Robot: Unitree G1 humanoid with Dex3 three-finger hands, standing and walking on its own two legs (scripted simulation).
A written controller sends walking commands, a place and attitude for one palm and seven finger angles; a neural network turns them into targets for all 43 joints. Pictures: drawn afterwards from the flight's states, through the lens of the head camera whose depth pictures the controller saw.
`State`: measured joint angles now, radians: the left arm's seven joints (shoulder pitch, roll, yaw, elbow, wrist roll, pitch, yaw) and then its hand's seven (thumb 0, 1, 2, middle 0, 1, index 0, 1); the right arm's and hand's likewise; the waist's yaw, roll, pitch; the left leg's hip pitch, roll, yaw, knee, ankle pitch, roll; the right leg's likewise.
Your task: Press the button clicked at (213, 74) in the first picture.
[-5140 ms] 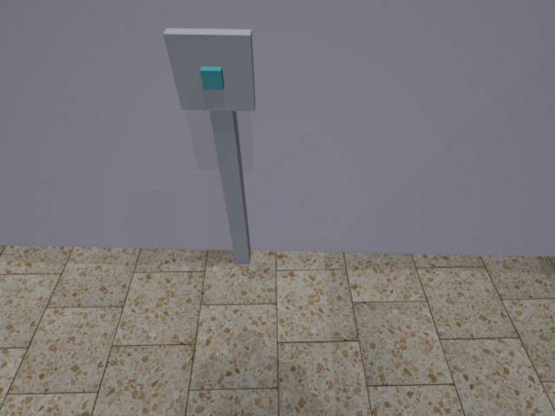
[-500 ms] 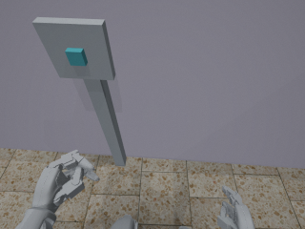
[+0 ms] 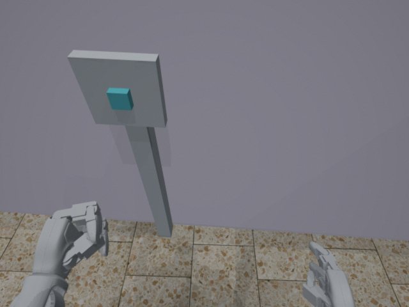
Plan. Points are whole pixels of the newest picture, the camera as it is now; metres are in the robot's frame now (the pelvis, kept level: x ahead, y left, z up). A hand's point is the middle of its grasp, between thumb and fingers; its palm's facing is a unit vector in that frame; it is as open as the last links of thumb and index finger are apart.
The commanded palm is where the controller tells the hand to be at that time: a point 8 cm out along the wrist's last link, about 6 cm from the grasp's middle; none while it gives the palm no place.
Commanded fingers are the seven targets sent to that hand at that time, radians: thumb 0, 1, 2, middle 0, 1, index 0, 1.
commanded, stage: raise the hand and make a fist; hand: left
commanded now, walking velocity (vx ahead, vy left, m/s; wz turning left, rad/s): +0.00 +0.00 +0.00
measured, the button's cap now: (121, 98) +0.51 +0.22 +0.13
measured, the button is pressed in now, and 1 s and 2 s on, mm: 0 0 0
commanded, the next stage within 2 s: aim a knuckle at the button in 0.80 s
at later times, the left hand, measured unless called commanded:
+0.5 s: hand (82, 208) +0.24 +0.21 +0.13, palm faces +0.02 -1.00 -0.06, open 3.1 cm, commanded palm +0.21 +0.26 +0.13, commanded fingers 0.00 0.90 0.90 -1.30 -1.50 -1.30 -1.50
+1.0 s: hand (94, 215) +0.23 +0.19 +0.13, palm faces +0.03 -1.00 -0.06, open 3.1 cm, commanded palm +0.22 +0.25 +0.13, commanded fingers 0.00 0.90 0.90 -1.30 -1.50 -1.30 -1.50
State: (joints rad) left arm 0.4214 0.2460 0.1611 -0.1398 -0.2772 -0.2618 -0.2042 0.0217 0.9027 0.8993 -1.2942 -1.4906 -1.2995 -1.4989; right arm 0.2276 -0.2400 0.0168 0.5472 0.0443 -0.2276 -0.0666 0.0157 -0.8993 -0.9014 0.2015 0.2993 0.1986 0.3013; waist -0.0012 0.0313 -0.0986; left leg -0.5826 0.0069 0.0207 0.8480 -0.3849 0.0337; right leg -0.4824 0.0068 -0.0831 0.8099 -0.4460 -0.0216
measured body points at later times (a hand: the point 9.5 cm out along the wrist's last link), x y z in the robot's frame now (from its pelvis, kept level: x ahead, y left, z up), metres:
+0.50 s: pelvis +0.01 +0.00 +0.02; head +0.00 -0.01 +0.47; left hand +0.23 +0.26 +0.14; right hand +0.18 -0.23 -0.05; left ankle +0.03 +0.10 -0.70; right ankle -0.02 -0.11 -0.70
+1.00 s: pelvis +0.00 -0.02 +0.02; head -0.01 -0.04 +0.47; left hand +0.22 +0.24 +0.13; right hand +0.18 -0.25 -0.05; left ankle +0.03 +0.10 -0.70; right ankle -0.02 -0.11 -0.70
